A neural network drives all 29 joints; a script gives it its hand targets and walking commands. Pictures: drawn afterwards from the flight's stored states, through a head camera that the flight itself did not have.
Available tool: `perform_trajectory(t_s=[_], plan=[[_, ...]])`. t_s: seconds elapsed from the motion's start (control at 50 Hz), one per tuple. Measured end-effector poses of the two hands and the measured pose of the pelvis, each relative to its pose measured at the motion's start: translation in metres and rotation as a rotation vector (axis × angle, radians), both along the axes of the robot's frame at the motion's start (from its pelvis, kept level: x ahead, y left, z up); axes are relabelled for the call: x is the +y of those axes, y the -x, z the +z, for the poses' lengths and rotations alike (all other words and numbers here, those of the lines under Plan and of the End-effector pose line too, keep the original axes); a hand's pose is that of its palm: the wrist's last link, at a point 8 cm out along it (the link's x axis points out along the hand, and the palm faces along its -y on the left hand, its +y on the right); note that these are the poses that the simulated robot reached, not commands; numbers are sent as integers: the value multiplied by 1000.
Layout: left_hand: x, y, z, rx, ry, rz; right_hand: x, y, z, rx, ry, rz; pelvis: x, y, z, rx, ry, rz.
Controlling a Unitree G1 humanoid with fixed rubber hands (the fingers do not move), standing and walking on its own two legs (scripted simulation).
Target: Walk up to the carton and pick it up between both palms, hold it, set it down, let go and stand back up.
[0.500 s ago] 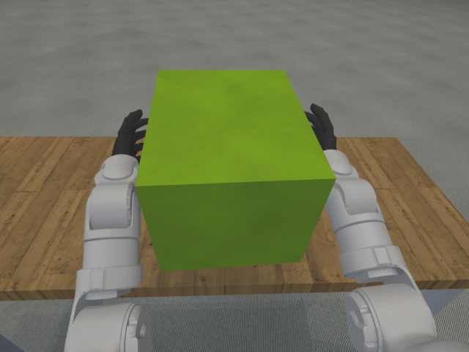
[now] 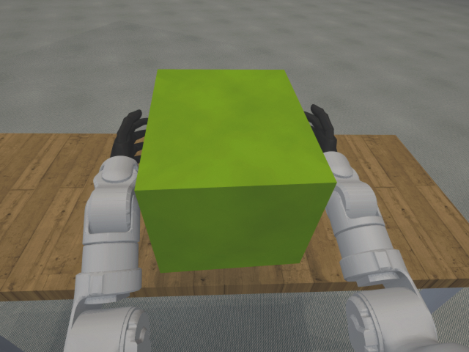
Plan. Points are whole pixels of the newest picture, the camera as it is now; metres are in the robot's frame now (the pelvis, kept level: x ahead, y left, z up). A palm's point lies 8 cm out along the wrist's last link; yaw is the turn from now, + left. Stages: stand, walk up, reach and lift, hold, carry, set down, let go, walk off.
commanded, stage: hold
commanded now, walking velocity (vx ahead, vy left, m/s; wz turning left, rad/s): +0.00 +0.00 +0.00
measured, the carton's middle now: (226, 163) +0.37 +0.00 +0.17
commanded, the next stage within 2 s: none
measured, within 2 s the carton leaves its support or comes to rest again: neither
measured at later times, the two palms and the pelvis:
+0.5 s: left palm (124, 160) +0.35 +0.16 +0.19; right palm (322, 154) +0.36 -0.15 +0.19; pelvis +0.00 +0.00 +0.00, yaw +0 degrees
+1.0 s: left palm (123, 160) +0.35 +0.17 +0.19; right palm (320, 152) +0.36 -0.15 +0.20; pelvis +0.00 +0.00 +0.00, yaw +0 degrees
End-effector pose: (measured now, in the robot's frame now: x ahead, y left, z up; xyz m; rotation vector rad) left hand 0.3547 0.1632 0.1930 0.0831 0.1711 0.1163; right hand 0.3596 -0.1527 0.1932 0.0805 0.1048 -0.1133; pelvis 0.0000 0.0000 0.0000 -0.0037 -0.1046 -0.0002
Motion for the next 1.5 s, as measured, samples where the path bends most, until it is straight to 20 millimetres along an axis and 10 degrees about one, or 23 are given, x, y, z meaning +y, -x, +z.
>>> perform_trajectory(t_s=[1.5], plan=[[0,4,-2,2,9,7,0,2,-1,1,3,5,-1,0,0,-8,0,-3]])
